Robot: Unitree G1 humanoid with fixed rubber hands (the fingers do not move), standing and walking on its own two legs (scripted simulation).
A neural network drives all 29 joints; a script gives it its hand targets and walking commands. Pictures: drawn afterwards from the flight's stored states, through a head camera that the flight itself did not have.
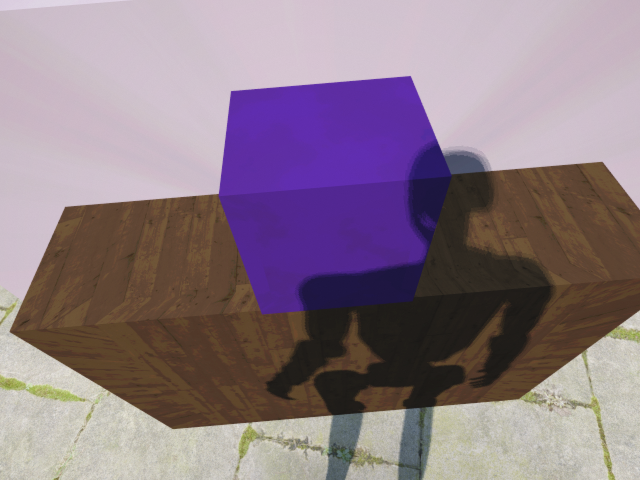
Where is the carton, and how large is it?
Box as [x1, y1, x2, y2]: [219, 76, 451, 313]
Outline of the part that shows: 410,76 231,91 219,188 219,198 262,313 412,300 451,175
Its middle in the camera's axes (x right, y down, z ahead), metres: +0.02 -0.05 +0.53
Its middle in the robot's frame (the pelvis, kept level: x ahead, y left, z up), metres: +0.46 +0.01 +0.07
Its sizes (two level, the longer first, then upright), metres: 0.229 0.184 0.258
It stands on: a pedestal, 0.71 m high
